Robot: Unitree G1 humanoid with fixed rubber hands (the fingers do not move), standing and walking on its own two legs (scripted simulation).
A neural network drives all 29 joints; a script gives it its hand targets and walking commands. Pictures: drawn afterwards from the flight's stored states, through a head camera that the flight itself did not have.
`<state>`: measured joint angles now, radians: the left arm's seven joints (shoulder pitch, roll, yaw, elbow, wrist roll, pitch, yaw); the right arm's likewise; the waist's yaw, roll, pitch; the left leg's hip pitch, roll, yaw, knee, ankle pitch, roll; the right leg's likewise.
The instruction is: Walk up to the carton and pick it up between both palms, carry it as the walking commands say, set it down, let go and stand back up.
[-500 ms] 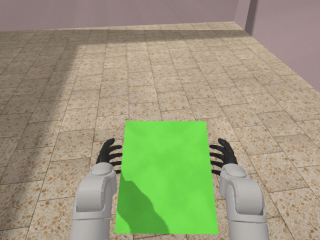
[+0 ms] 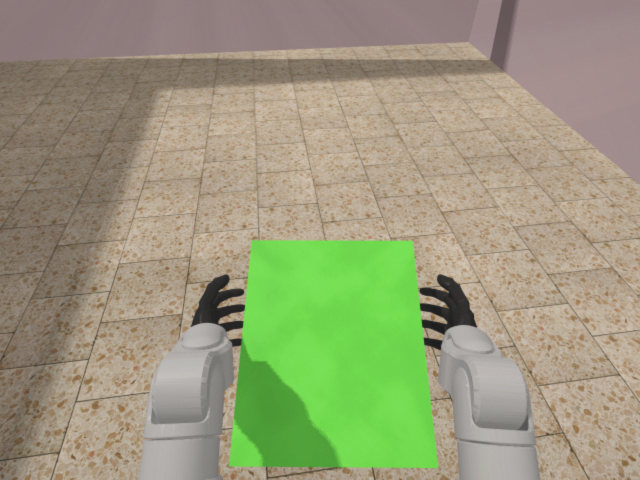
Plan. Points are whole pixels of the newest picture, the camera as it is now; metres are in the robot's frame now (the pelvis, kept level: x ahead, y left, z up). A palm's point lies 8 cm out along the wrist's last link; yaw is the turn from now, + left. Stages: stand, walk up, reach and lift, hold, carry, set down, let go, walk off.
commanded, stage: carry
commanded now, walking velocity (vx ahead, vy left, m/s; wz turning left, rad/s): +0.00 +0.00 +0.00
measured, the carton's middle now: (331, 354) +0.30 +0.00 -0.01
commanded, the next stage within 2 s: none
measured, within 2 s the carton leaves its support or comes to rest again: neither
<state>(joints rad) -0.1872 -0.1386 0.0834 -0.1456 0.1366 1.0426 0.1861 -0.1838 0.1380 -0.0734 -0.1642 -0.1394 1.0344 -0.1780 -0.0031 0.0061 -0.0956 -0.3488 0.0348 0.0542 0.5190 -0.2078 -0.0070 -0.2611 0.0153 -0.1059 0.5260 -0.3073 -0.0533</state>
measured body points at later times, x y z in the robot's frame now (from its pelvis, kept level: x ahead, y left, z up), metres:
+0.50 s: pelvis +0.00 +0.00 +0.00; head -0.02 +0.00 +0.45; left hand +0.29 +0.15 +0.07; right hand +0.29 -0.15 +0.08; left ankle +0.04 +0.12 -0.73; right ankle -0.02 -0.08 -0.73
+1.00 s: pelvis -0.05 -0.08 -0.02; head -0.03 -0.09 +0.43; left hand +0.26 -0.02 +0.07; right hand +0.17 -0.30 +0.07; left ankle -0.02 +0.06 -0.69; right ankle -0.01 -0.15 -0.73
